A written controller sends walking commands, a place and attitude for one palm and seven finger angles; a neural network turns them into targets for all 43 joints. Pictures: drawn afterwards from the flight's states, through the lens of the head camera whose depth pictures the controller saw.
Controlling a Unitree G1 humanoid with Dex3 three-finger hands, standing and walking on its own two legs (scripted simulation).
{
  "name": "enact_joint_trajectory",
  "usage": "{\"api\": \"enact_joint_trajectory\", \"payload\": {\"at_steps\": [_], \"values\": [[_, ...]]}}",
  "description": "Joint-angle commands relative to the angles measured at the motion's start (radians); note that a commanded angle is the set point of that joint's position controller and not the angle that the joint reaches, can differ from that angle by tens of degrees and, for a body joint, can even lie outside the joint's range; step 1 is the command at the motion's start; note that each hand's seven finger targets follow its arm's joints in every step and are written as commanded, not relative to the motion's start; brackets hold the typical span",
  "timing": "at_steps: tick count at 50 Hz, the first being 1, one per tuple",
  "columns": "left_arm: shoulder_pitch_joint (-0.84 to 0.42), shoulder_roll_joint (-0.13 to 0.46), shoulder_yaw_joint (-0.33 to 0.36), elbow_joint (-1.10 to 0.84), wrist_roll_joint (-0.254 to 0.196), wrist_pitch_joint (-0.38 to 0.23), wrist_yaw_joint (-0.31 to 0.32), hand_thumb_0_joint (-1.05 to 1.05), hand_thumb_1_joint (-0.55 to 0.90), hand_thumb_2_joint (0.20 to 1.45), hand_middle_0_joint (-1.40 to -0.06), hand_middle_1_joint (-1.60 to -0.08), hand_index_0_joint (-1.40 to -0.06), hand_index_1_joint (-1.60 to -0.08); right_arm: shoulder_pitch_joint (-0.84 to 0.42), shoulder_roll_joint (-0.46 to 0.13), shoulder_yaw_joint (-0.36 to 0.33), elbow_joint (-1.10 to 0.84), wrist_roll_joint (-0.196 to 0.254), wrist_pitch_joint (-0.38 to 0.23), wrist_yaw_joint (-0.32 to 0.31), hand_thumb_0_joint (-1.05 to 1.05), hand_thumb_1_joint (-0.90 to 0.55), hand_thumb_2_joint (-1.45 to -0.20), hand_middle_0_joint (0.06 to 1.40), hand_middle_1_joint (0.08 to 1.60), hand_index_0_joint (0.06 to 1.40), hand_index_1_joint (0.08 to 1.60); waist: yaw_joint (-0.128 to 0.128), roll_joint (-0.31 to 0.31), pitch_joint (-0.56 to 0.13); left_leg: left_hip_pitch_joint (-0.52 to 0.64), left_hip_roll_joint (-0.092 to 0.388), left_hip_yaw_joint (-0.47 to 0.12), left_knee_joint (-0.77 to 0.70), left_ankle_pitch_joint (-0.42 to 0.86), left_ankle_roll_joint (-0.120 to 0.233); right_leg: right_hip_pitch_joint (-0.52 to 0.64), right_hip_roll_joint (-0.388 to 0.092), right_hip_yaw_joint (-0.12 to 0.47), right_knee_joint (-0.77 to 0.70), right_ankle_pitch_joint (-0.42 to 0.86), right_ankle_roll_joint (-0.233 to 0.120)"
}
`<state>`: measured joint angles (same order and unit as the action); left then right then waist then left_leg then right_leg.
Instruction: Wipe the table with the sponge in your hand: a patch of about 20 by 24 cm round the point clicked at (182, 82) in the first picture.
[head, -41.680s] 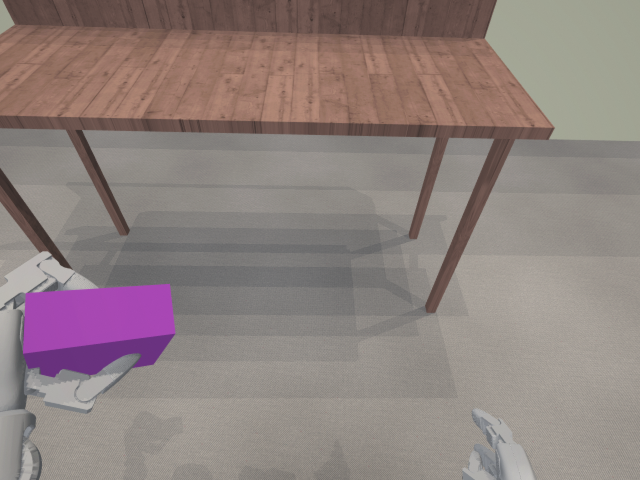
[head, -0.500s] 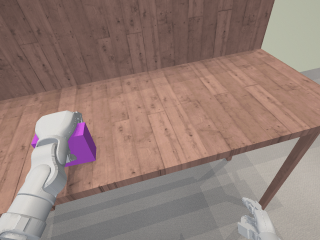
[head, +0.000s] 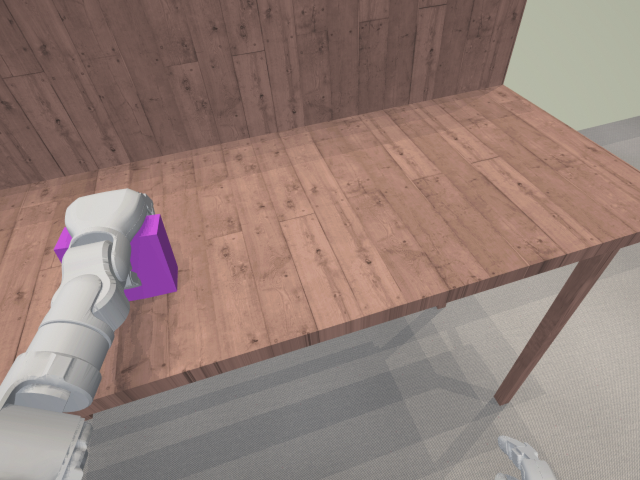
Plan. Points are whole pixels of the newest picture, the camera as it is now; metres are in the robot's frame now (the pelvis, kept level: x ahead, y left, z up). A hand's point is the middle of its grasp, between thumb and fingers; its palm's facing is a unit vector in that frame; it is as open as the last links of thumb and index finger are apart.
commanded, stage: wipe forward along the middle lane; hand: left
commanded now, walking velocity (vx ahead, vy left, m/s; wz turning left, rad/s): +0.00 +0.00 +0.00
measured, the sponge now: (127, 270) +0.35 +0.31 +0.08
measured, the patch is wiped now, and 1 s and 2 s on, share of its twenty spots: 1.00 1.00 1.00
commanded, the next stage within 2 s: slide back across to the first lane in 0.68 s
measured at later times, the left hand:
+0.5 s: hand (127, 225) +0.40 +0.32 +0.12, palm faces -0.12 +0.00 -0.99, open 9.1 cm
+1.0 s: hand (115, 206) +0.44 +0.36 +0.12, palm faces -0.09 -0.01 -1.00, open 9.2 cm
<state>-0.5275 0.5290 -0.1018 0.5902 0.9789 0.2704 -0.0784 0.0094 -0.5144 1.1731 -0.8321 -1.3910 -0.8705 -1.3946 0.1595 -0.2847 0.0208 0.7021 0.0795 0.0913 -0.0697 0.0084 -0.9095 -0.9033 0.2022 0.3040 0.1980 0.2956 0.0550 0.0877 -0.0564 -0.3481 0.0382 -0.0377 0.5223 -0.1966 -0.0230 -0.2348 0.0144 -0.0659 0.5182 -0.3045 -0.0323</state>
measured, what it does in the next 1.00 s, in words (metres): stands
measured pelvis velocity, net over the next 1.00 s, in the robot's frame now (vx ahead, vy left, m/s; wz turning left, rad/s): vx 0.02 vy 0.02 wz -0.04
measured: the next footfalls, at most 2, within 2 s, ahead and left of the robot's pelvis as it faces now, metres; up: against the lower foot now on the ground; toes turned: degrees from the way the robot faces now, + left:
none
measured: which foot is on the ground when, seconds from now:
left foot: down 0.00-1.00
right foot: down 0.00-1.00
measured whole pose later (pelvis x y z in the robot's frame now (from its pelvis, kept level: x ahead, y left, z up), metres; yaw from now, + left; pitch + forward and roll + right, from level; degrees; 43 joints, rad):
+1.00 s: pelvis +0.02 +0.02 +0.00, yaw -2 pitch +7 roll -2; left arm -0.73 0.68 0.07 0.95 1.03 0.08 -0.01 0.01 -0.51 1.18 -0.82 -1.40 -0.86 -1.43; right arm 0.29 -0.30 -0.02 0.71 0.07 0.17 -0.04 0.01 -0.91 -0.90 0.20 0.30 0.20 0.30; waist -0.04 0.06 -0.08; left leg -0.46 0.04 0.00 0.57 -0.24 0.00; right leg -0.33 0.02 -0.02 0.50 -0.30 0.00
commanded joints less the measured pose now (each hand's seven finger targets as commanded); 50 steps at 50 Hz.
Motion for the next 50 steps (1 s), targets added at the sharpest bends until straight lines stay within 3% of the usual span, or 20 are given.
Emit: {"api": "enact_joint_trajectory", "payload": {"at_steps": [1, 5, 6, 10, 12, 15, 16, 19, 20, 21, 22, 25, 31, 32, 37, 39, 41, 44, 48, 50], "values": [[-0.305, 0.225, 0.076, -0.008, 0.033, -0.040, 0.036, 0.000, 0.100, 1.300, -1.200, -1.600, -1.200, -1.600, -0.083, -0.135, -0.047, -0.137, -0.003, -0.036, -0.004, 0.000, -0.900, -0.900, 0.200, 0.300, 0.200, 0.300, -0.035, -0.119, -0.124, 0.096, -0.071, 0.037, -0.040, 0.006, 0.065, -0.078, 0.028, 0.051, -0.138, 0.105, -0.028], [-0.347, 0.247, 0.081, 0.060, 0.030, -0.070, 0.044, 0.000, 0.100, 1.300, -1.200, -1.600, -1.200, -1.600, -0.046, -0.143, -0.053, -0.122, -0.004, -0.026, -0.005, 0.000, -0.900, -0.900, 0.200, 0.300, 0.200, 0.300, -0.053, -0.139, -0.117, 0.069, -0.073, 0.048, -0.022, 0.002, 0.069, -0.087, 0.024, 0.057, -0.136, 0.121, -0.016], [-0.352, 0.287, 0.119, 0.065, 0.034, -0.083, 0.046, 0.000, 0.100, 1.300, -1.200, -1.600, -1.200, -1.600, -0.037, -0.143, -0.055, -0.122, -0.005, -0.026, -0.004, 0.000, -0.900, -0.900, 0.200, 0.300, 0.200, 0.300, -0.046, -0.145, -0.136, 0.066, -0.070, 0.038, -0.028, 0.012, 0.069, -0.077, 0.027, 0.061, -0.133, 0.131, -0.021], [-0.367, 0.278, 0.097, 0.123, 0.047, -0.098, 0.054, 0.000, 0.100, 1.300, -1.200, -1.600, -1.200, -1.600, -0.011, -0.149, -0.061, -0.111, -0.004, -0.012, 0.001, 0.000, -0.900, -0.900, 0.200, 0.300, 0.200, 0.300, -0.058, -0.117, -0.128, 0.052, -0.072, 0.049, -0.013, 0.021, 0.071, -0.093, 0.027, 0.056, -0.124, 0.151, -0.018], [-0.369, 0.315, 0.129, 0.135, 0.046, -0.111, 0.058, 0.000, 0.100, 1.300, -1.200, -1.600, -1.200, -1.600, 0.004, -0.155, -0.067, -0.107, -0.006, -0.012, 0.002, 0.000, -0.900, -0.900, 0.200, 0.300, 0.200, 0.300, -0.056, -0.135, -0.161, 0.053, -0.071, 0.050, -0.002, 0.047, 0.076, -0.067, 0.026, 0.067, -0.117, 0.202, -0.018], [-0.343, 0.287, 0.111, 0.134, 0.044, -0.122, 0.063, 0.000, 0.100, 1.300, -1.200, -1.600, -1.200, -1.600, 0.013, -0.154, -0.072, -0.112, -0.006, -0.001, 0.008, 0.000, -0.900, -0.900, 0.200, 0.300, 0.200, 0.300, -0.057, -0.126, -0.181, 0.047, -0.072, 0.057, 0.008, 0.072, 0.077, -0.056, 0.024, 0.065, -0.108, 0.254, -0.015], [-0.347, 0.318, 0.145, 0.126, 0.039, -0.131, 0.063, 0.000, 0.100, 1.300, -1.200, -1.600, -1.200, -1.600, 0.012, -0.152, -0.072, -0.112, -0.006, -0.001, 0.009, 0.000, -0.900, -0.900, 0.200, 0.300, 0.200, 0.300, -0.051, -0.132, -0.200, 0.045, -0.069, 0.049, 0.006, 0.087, 0.078, -0.039, 0.024, 0.070, -0.105, 0.280, -0.019], [-0.380, 0.303, 0.121, 0.157, 0.037, -0.134, 0.073, 0.000, 0.100, 1.300, -1.200, -1.600, -1.200, -1.600, 0.022, -0.158, -0.072, -0.104, -0.003, 0.008, 0.010, 0.000, -0.900, -0.900, 0.200, 0.300, 0.200, 0.300, -0.071, -0.127, -0.150, 0.032, -0.070, 0.056, 0.004, 0.053, 0.080, -0.080, 0.025, 0.062, -0.112, 0.234, -0.012], [-0.389, 0.332, 0.141, 0.186, 0.045, -0.133, 0.079, 0.000, 0.100, 1.300, -1.200, -1.600, -1.200, -1.600, 0.030, -0.162, -0.074, -0.094, -0.004, 0.010, 0.010, 0.000, -0.900, -0.900, 0.200, 0.300, 0.200, 0.300, -0.070, -0.132, -0.149, 0.026, -0.069, 0.054, 0.004, 0.043, 0.080, -0.088, 0.028, 0.062, -0.113, 0.208, -0.012], [-0.402, 0.347, 0.154, 0.175, 0.043, -0.141, 0.077, 0.000, 0.100, 1.300, -1.200, -1.600, -1.200, -1.600, 0.025, -0.159, -0.071, -0.101, -0.004, 0.008, 0.009, 0.000, -0.900, -0.900, 0.200, 0.300, 0.200, 0.300, -0.062, -0.134, -0.164, 0.023, -0.069, 0.047, -0.001, 0.053, 0.080, -0.078, 0.029, 0.067, -0.114, 0.221, -0.016], [-0.426, 0.339, 0.136, 0.196, 0.048, -0.144, 0.083, 0.000, 0.100, 1.300, -1.200, -1.600, -1.200, -1.600, 0.036, -0.161, -0.074, -0.093, -0.003, 0.008, 0.008, 0.000, -0.900, -0.900, 0.200, 0.300, 0.200, 0.300, -0.078, -0.125, -0.163, 0.024, -0.070, 0.055, 0.006, 0.046, 0.082, -0.086, 0.026, 0.068, -0.111, 0.215, -0.011], [-0.445, 0.348, 0.134, 0.232, 0.062, -0.143, 0.093, 0.000, 0.100, 1.300, -1.200, -1.600, -1.200, -1.600, 0.045, -0.164, -0.073, -0.089, -0.004, 0.014, 0.009, 0.000, -0.900, -0.900, 0.200, 0.300, 0.200, 0.300, -0.085, -0.136, -0.165, 0.012, -0.070, 0.055, 0.008, 0.036, 0.082, -0.098, 0.028, 0.066, -0.112, 0.198, -0.010], [-0.528, 0.419, 0.163, 0.281, 0.076, -0.147, 0.087, 0.000, 0.100, 1.300, -1.200, -1.600, -1.200, -1.600, 0.065, -0.167, -0.069, -0.087, -0.007, 0.015, 0.010, 0.000, -0.900, -0.900, 0.200, 0.300, 0.200, 0.300, -0.086, -0.102, -0.208, 0.007, -0.067, 0.051, 0.011, 0.057, 0.081, -0.082, 0.027, 0.073, -0.107, 0.232, -0.015], [-0.542, 0.433, 0.163, 0.313, 0.089, -0.148, 0.089, 0.000, 0.100, 1.300, -1.200, -1.600, -1.200, -1.600, 0.082, -0.173, -0.070, -0.077, -0.007, 0.019, 0.010, 0.000, -0.900, -0.900, 0.200, 0.300, 0.200, 0.300, -0.100, -0.107, -0.198, 0.005, -0.066, 0.053, 0.019, 0.056, 0.082, -0.094, 0.029, 0.068, -0.100, 0.227, -0.012], [-0.554, 0.426, 0.155, 0.332, 0.109, -0.166, 0.085, 0.000, 0.100, 1.300, -1.200, -1.600, -1.200, -1.600, 0.108, -0.173, -0.075, -0.082, -0.012, 0.026, 0.014, 0.000, -0.900, -0.900, 0.200, 0.300, 0.200, 0.300, -0.102, -0.071, -0.225, 0.020, -0.063, 0.051, 0.028, 0.086, 0.081, -0.110, 0.034, 0.056, -0.087, 0.245, -0.019], [-0.530, 0.401, 0.146, 0.322, 0.108, -0.171, 0.090, 0.000, 0.100, 1.300, -1.200, -1.600, -1.200, -1.600, 0.110, -0.170, -0.079, -0.090, -0.014, 0.028, 0.018, 0.000, -0.900, -0.900, 0.200, 0.300, 0.200, 0.300, -0.099, -0.073, -0.235, 0.023, -0.064, 0.054, 0.033, 0.090, 0.081, -0.109, 0.036, 0.055, -0.089, 0.250, -0.017], [-0.512, 0.437, 0.192, 0.278, 0.098, -0.185, 0.090, 0.000, 0.100, 1.300, -1.200, -1.600, -1.200, -1.600, 0.106, -0.169, -0.083, -0.099, -0.016, 0.030, 0.019, 0.000, -0.900, -0.900, 0.200, 0.300, 0.200, 0.300, -0.070, -0.067, -0.291, 0.044, -0.062, 0.049, 0.026, 0.137, 0.081, -0.064, 0.036, 0.055, -0.082, 0.297, -0.026], [-0.493, 0.478, 0.222, 0.273, 0.085, -0.180, 0.101, 0.000, 0.100, 1.300, -1.200, -1.600, -1.200, -1.600, 0.104, -0.174, -0.083, -0.100, -0.011, 0.040, 0.020, 0.000, -0.900, -0.900, 0.200, 0.300, 0.200, 0.300, -0.071, -0.090, -0.265, 0.036, -0.064, 0.053, 0.018, 0.121, 0.084, -0.053, 0.037, 0.048, -0.089, 0.277, -0.019], [-0.501, 0.515, 0.239, 0.261, 0.088, -0.166, 0.104, 0.000, 0.100, 1.300, -1.200, -1.600, -1.200, -1.600, 0.091, -0.176, -0.082, -0.097, -0.006, 0.040, 0.022, 0.000, -0.900, -0.900, 0.200, 0.300, 0.200, 0.300, -0.060, -0.054, -0.242, 0.060, -0.063, 0.044, -0.008, 0.114, 0.085, -0.064, 0.041, 0.036, -0.100, 0.218, -0.025], [-0.483, 0.536, 0.256, 0.217, 0.090, -0.160, 0.102, 0.000, 0.100, 1.300, -1.200, -1.600, -1.200, -1.600, 0.084, -0.174, -0.085, -0.104, -0.007, 0.039, 0.024, 0.000, -0.900, -0.900, 0.200, 0.300, 0.200, 0.300, -0.046, -0.023, -0.282, 0.087, -0.063, 0.044, -0.010, 0.144, 0.085, -0.038, 0.042, 0.036, -0.098, 0.238, -0.030]]}}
